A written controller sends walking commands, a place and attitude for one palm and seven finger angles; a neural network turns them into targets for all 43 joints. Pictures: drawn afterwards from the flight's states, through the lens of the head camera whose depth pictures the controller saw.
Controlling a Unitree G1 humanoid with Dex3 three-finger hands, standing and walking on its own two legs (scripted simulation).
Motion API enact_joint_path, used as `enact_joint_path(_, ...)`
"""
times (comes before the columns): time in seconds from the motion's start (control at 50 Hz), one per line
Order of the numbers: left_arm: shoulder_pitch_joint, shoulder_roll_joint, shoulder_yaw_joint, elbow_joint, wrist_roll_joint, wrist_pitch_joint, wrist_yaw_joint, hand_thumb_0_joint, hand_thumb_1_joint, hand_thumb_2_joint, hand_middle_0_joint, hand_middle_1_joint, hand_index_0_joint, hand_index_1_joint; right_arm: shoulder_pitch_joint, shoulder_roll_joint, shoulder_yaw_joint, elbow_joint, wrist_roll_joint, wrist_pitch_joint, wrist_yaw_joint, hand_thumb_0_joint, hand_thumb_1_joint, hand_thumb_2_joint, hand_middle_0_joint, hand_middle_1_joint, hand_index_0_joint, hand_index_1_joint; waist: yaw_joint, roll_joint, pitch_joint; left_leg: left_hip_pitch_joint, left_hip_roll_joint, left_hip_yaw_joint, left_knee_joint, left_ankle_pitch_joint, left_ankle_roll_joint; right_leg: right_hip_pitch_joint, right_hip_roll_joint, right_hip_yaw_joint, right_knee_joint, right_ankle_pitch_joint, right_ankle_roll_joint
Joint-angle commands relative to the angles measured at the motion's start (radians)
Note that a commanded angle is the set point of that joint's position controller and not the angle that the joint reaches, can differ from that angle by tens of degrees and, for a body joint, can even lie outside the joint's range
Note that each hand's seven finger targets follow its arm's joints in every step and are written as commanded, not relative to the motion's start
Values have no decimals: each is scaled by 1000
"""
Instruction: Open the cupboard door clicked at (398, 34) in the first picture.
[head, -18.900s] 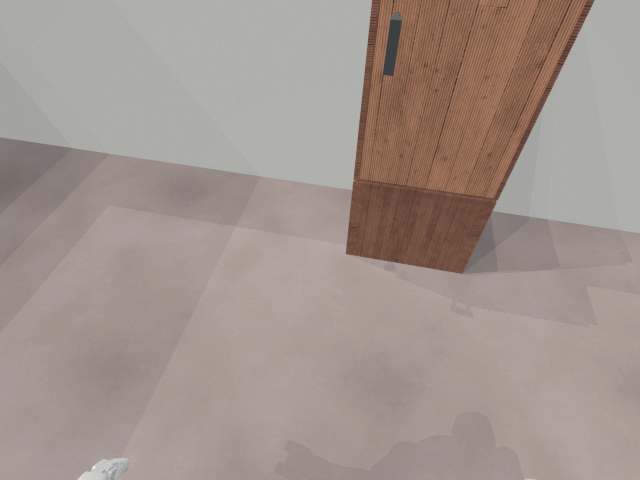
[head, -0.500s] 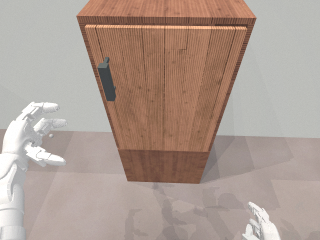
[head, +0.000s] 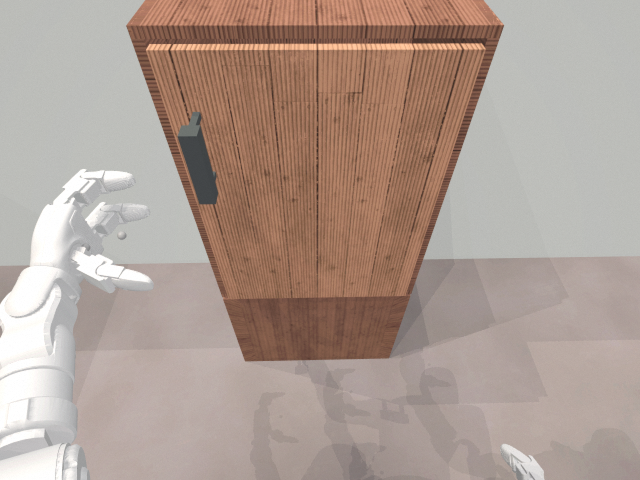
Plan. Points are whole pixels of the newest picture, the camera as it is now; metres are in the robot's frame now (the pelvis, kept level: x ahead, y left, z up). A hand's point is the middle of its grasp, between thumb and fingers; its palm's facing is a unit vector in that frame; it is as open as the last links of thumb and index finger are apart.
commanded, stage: move the hooked fingers beside the handle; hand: left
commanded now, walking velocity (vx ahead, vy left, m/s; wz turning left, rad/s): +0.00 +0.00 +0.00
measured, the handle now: (202, 158) +0.53 +0.20 +0.11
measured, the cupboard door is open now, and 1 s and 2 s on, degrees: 0 0 0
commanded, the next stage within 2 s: slide the fingers in behind the handle in 1.74 s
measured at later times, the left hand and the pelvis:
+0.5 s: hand (138, 212) +0.42 +0.26 +0.11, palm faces +0.09 -1.00 +0.01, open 13.9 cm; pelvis -0.01 +0.01 -0.01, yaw +0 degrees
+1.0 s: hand (162, 171) +0.48 +0.24 +0.12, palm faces +0.07 -1.00 -0.01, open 13.9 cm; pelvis +0.00 +0.00 -0.01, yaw -1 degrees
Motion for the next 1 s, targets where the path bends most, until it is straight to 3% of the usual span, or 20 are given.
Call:
enact_joint_path(0.0,-393,268,45,-156,-7,-44,14,0,-500,300,-300,-1200,-300,-1200,-29,-146,-54,-129,2,-33,-6,0,-900,-900,200,300,200,300,-9,27,-237,135,-16,-70,-71,265,15,35,23,34,-62,294,-3)
enact_joint_path(0.08,-491,327,83,-119,9,-81,38,0,-500,300,-300,-1200,-300,-1200,-4,-153,-57,-115,-7,-19,-5,0,-900,-900,200,300,200,300,-15,2,-261,134,-12,-80,-60,269,15,35,25,35,-53,284,-7)
enact_joint_path(0.1,-508,312,65,-133,15,-96,37,0,-500,300,-300,-1200,-300,-1200,-6,-149,-57,-119,-7,-17,-3,0,-900,-900,200,300,200,300,-16,57,-293,154,-16,-74,-55,289,14,37,25,42,-48,301,-7)
enact_joint_path(0.2,-558,273,21,-117,22,-137,28,0,-500,300,-300,-1200,-300,-1200,16,-147,-59,-107,-11,-7,5,0,-900,-900,200,300,200,300,-25,91,-351,203,-10,-81,-34,382,7,30,29,38,-29,355,-9)
enact_joint_path(0.24,-535,274,31,-51,19,-122,26,0,-500,300,-300,-1200,-300,-1200,24,-151,-62,-99,-10,0,7,0,-900,-900,200,300,200,300,-21,88,-323,182,-10,-80,-36,364,4,12,28,34,-33,341,-9)
enact_joint_path(0.28,-524,267,27,15,17,-102,23,0,-500,300,-300,-1200,-300,-1200,30,-156,-61,-102,-8,12,10,0,-900,-900,200,300,200,300,-24,33,-276,139,-11,-80,-39,328,8,7,29,30,-38,323,-10)
enact_joint_path(0.38,-643,343,60,120,38,-106,35,0,-500,300,-300,-1200,-300,-1200,49,-169,-58,-97,-10,35,10,0,-900,-900,200,300,200,300,-39,-18,-231,51,-16,-73,-38,221,15,-16,25,38,-37,257,-6)
enact_joint_path(0.42,-739,375,63,138,55,-143,40,0,-500,300,-300,-1200,-300,-1200,59,-170,-58,-93,-13,41,10,0,-900,-900,200,300,200,300,-56,-4,-253,44,-16,-74,-29,190,17,-31,26,48,-34,228,-1)
enact_joint_path(0.52,-910,360,12,116,75,-242,32,0,-500,300,-300,-1200,-300,-1200,92,-167,-60,-62,-20,42,13,0,-900,-900,200,300,200,300,-86,152,-389,161,-12,-95,10,249,7,-81,34,53,-10,237,-8)
enact_joint_path(0.56,-891,341,5,191,68,-240,23,0,-500,300,-300,-1200,-300,-1200,105,-172,-61,-46,-22,45,13,0,-900,-900,200,300,200,300,-92,128,-384,156,-7,-101,14,249,5,-101,36,46,-8,231,-8)
enact_joint_path(0.58,-880,349,16,241,61,-231,17,0,-500,300,-300,-1200,-300,-1200,121,-178,-62,-39,-24,50,13,0,-900,-900,200,300,200,300,-94,63,-376,127,-7,-105,17,258,10,-86,39,41,-5,249,-8)
enact_joint_path(0.64,-825,372,31,358,63,-177,3,0,-500,300,-300,-1200,-300,-1200,132,-188,-62,-43,-20,72,15,0,-900,-900,200,300,200,300,-83,34,-337,37,-13,-84,17,245,14,-75,32,44,0,277,-1)
enact_joint_path(0.68,-840,378,25,400,81,-158,7,0,-500,300,-300,-1200,-300,-1200,146,-188,-60,-51,-24,82,19,0,-900,-900,200,300,200,300,-86,33,-295,5,-14,-86,18,244,17,-93,32,40,5,272,-2)
enact_joint_path(0.7,-856,423,48,383,95,-162,16,0,-500,300,-300,-1200,-300,-1200,153,-191,-62,-56,-27,87,22,0,-900,-900,200,300,200,300,-79,46,-317,-1,-12,-86,21,250,16,-88,31,43,12,275,0)
enact_joint_path(0.72,-865,409,35,368,103,-168,25,0,-500,300,-300,-1200,-300,-1200,158,-187,-63,-63,-29,93,26,0,-900,-900,200,300,200,300,-84,69,-329,12,-12,-83,25,266,16,-96,32,44,14,282,0)
enact_joint_path(0.78,-893,501,118,306,101,-224,55,0,-500,300,-300,-1200,-300,-1200,183,-191,-69,-72,-38,105,29,0,-900,-900,200,300,200,300,-73,19,-422,18,-8,-79,46,309,20,-35,40,55,30,332,2)
enact_joint_path(0.8,-942,509,115,281,105,-243,57,0,-500,300,-300,-1200,-300,-1200,186,-190,-70,-71,-37,110,30,0,-900,-900,200,300,200,300,-85,39,-448,29,-7,-79,45,317,18,-30,41,59,32,343,6)
enact_joint_path(0.88,-966,497,103,313,115,-266,54,0,-500,300,-300,-1200,-300,-1200,201,-187,-71,-54,-37,123,33,0,-900,-900,200,300,200,300,-103,93,-438,49,-5,-76,59,317,19,-68,46,60,32,332,4)
enact_joint_path(0.92,-957,482,77,389,132,-241,43,0,-500,300,-300,-1200,-300,-1200,206,-187,-68,-46,-34,131,33,0,-900,-900,200,300,200,300,-114,98,-386,12,-7,-72,55,279,21,-94,45,61,21,312,7)
enact_joint_path(0.98,-881,469,72,424,126,-210,20,0,-500,300,-300,-1200,-300,-1200,215,-190,-69,-61,-35,143,34,0,-900,-900,200,300,200,300,-99,90,-385,2,-7,-67,54,288,22,-82,46,55,22,321,1)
